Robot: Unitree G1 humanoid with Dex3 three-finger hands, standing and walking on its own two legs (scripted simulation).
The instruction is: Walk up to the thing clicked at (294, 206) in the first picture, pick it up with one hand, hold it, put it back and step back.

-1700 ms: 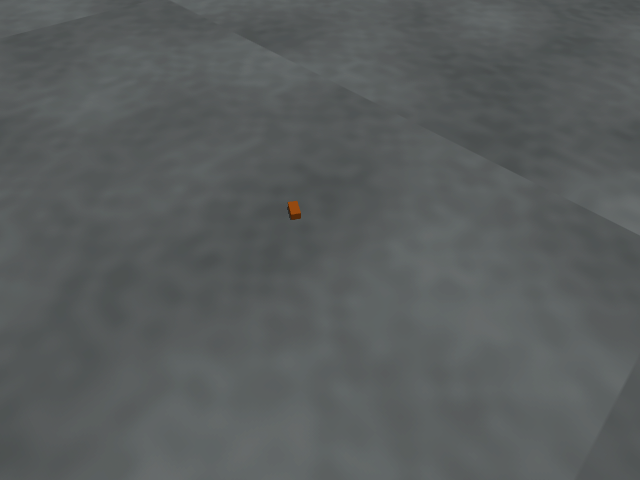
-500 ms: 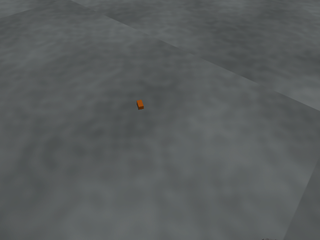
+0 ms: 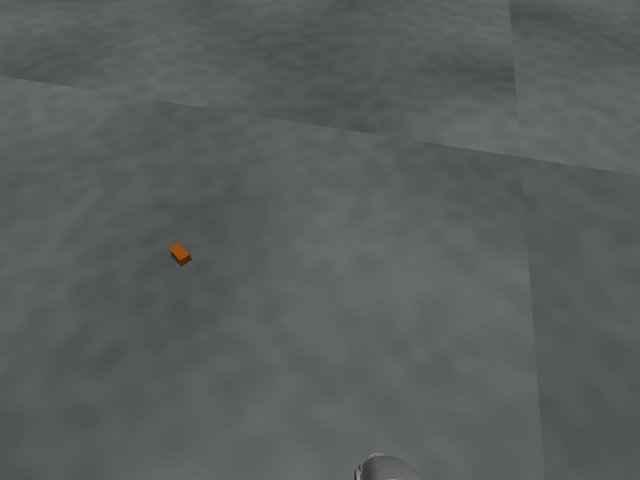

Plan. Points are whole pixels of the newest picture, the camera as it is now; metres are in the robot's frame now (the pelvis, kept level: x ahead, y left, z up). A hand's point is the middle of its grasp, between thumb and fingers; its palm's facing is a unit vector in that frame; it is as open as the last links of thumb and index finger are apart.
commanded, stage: walk up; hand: left
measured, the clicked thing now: (180, 254) +1.09 +0.43 -0.76
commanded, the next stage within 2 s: none
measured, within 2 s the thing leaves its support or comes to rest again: neither
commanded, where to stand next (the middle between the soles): +0.66 +0.61 m, yaw -54 degrees
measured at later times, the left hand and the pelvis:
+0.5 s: hand (29, 388) +0.35 +0.43 -0.16, palm faces -0.30 -0.78 -0.55, open 7.4 cm; pelvis +0.20 +0.16 -0.05, yaw -16 degrees
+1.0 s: hand out of the picture +0.56 +0.55 -0.14, palm faces -0.39 -0.68 -0.62, open 7.4 cm; pelvis +0.36 +0.30 -0.04, yaw -29 degrees
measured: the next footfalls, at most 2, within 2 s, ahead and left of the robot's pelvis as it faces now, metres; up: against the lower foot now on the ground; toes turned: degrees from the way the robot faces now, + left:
right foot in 0.14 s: +0.17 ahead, -0.08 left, +0.00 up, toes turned -12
left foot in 0.52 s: +0.37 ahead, +0.29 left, +0.00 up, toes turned -15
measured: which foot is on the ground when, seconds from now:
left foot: down 0.00-0.16, up 0.18-0.50, down 0.52-0.84, up 0.86-1.00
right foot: up 0.00-0.12, down 0.14-0.52, up 0.54-0.84, down 0.86-1.00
